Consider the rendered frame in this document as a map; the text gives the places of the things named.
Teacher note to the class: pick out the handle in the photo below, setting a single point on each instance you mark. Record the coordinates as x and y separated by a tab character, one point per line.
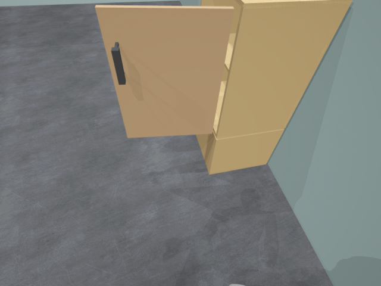
118	64

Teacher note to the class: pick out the cupboard door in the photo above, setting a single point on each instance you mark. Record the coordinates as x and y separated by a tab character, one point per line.
173	59

